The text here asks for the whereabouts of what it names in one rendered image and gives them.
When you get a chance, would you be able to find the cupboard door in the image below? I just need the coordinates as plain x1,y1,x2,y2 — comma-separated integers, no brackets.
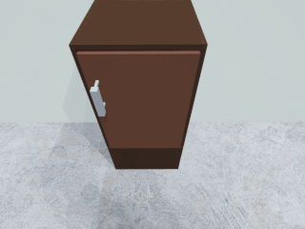
76,51,200,149

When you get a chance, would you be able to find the handle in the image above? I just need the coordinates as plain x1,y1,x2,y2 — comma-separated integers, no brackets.
90,80,106,116

